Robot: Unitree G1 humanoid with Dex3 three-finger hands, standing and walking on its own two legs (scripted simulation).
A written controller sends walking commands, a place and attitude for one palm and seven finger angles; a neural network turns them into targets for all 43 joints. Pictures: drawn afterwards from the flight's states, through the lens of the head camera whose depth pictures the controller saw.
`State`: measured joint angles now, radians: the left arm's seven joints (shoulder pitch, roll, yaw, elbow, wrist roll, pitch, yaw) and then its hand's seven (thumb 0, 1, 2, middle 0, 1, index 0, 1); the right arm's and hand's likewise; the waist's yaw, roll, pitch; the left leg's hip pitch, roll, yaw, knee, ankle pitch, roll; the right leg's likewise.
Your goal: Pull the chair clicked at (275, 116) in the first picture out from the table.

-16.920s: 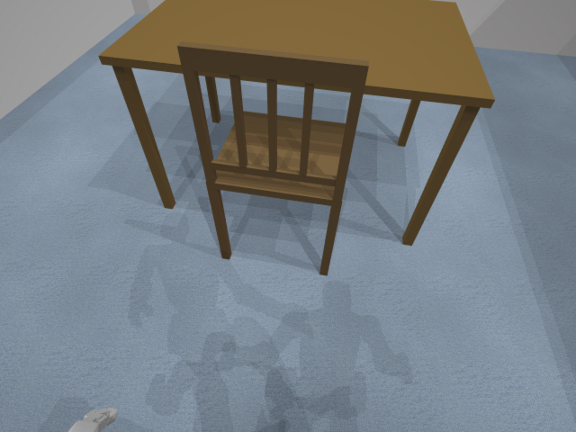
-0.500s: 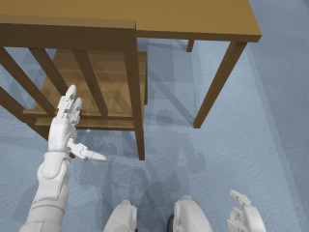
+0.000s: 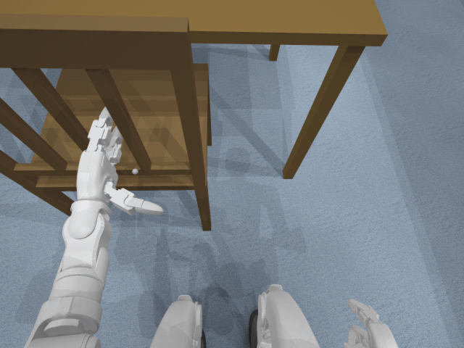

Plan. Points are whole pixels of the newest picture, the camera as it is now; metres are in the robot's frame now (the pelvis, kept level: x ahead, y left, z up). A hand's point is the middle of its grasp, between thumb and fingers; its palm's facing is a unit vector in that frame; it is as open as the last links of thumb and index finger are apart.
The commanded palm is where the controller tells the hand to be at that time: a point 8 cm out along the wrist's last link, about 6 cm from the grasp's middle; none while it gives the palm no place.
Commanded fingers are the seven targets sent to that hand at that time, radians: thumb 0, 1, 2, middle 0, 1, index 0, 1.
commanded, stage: push the fingers through the gap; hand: left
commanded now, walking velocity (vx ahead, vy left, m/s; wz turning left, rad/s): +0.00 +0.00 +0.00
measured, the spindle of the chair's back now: (73, 127) +0.49 +0.28 +0.02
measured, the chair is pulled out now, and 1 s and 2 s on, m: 0.00 0.00 0.00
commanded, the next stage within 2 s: hook a spindle and tug to test in 1.06 s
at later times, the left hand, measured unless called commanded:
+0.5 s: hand (139, 147) +0.45 +0.16 +0.02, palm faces +0.01 -1.00 -0.04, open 16.9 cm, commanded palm +0.42 +0.21 +0.02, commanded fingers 0.00 -0.50 0.30 -0.06 -0.08 -0.06 -0.08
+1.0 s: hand (138, 138) +0.47 +0.16 +0.01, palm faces +0.01 -1.00 -0.02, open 16.9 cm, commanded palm +0.44 +0.22 +0.02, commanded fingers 0.00 -0.50 0.30 -0.06 -0.08 -0.06 -0.08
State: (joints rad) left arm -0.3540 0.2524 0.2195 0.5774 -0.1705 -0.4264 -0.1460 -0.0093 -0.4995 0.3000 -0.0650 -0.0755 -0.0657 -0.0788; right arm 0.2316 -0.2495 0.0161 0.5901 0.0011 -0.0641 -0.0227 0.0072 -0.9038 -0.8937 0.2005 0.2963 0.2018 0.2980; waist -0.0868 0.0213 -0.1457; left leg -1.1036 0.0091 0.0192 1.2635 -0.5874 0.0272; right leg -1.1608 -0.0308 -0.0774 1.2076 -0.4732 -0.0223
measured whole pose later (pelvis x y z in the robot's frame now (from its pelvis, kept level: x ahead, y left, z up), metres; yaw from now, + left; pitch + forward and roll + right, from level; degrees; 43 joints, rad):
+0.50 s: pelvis +0.00 +0.00 +0.00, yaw +0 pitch +26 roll -2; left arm -0.58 0.30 0.27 0.84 -0.12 -0.47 -0.13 -0.01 -0.50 0.30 -0.06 -0.08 -0.07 -0.08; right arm 0.25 -0.25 0.02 0.62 -0.01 -0.02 0.00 0.01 -0.90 -0.89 0.20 0.30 0.20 0.30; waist -0.12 0.02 -0.15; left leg -1.13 0.01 0.01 1.27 -0.59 0.03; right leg -1.19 -0.03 -0.08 1.21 -0.47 -0.02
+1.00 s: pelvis +0.00 +0.00 +0.00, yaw -1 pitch +27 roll -2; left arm -0.65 0.34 0.33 0.93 -0.12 -0.49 -0.16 -0.01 -0.50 0.30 -0.06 -0.08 -0.07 -0.08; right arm 0.29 -0.26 0.02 0.62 -0.02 0.02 0.00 0.00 -0.90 -0.89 0.20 0.30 0.20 0.30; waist -0.14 0.02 -0.14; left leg -1.15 0.02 0.02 1.27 -0.59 0.03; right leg -1.20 -0.02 -0.08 1.19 -0.46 -0.02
